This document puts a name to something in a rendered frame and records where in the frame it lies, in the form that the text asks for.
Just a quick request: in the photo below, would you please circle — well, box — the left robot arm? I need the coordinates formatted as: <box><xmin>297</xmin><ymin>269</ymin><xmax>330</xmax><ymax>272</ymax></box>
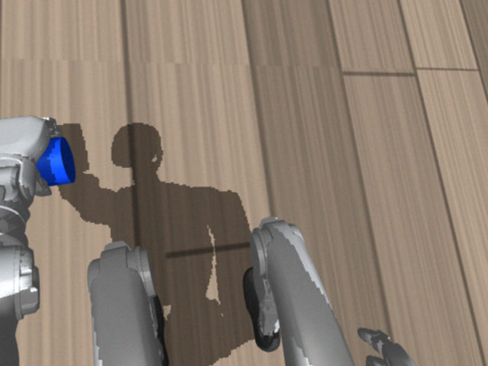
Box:
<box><xmin>0</xmin><ymin>154</ymin><xmax>40</xmax><ymax>366</ymax></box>

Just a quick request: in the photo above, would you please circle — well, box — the right robot foot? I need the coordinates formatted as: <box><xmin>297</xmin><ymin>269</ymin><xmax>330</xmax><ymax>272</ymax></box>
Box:
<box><xmin>242</xmin><ymin>267</ymin><xmax>281</xmax><ymax>352</ymax></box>

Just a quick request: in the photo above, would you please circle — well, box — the can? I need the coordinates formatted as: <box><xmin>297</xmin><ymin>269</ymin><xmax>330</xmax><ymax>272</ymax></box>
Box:
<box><xmin>36</xmin><ymin>137</ymin><xmax>75</xmax><ymax>186</ymax></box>

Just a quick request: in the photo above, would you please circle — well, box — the left robot hand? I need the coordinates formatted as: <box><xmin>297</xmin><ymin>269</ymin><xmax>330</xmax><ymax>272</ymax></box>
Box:
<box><xmin>0</xmin><ymin>116</ymin><xmax>63</xmax><ymax>197</ymax></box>

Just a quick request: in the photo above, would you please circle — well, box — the right robot hand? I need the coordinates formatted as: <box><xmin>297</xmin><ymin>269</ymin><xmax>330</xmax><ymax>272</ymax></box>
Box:
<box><xmin>358</xmin><ymin>328</ymin><xmax>416</xmax><ymax>366</ymax></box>

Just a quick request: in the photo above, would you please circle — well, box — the left robot foot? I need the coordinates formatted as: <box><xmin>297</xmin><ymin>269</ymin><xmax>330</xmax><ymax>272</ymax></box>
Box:
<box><xmin>153</xmin><ymin>294</ymin><xmax>169</xmax><ymax>366</ymax></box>

